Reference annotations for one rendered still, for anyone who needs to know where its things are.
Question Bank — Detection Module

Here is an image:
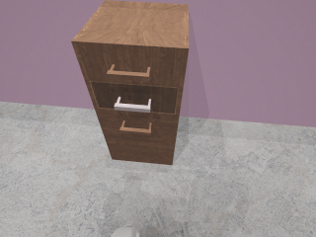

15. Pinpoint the drawer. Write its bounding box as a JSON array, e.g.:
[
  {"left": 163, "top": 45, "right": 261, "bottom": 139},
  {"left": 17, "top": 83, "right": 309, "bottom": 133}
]
[{"left": 91, "top": 81, "right": 178, "bottom": 114}]

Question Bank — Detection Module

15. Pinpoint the handle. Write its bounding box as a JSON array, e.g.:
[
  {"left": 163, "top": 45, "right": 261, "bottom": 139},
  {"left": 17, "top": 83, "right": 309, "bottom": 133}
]
[
  {"left": 107, "top": 70, "right": 150, "bottom": 82},
  {"left": 114, "top": 97, "right": 151, "bottom": 113},
  {"left": 119, "top": 126, "right": 151, "bottom": 135}
]

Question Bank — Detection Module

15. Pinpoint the left robot thigh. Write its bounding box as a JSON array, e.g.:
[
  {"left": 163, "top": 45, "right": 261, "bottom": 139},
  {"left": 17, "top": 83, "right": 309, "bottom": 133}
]
[{"left": 111, "top": 226, "right": 140, "bottom": 237}]

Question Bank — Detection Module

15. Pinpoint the cabinet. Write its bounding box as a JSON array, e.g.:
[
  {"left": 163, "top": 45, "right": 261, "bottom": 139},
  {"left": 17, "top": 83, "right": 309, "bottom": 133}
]
[{"left": 71, "top": 0, "right": 190, "bottom": 165}]

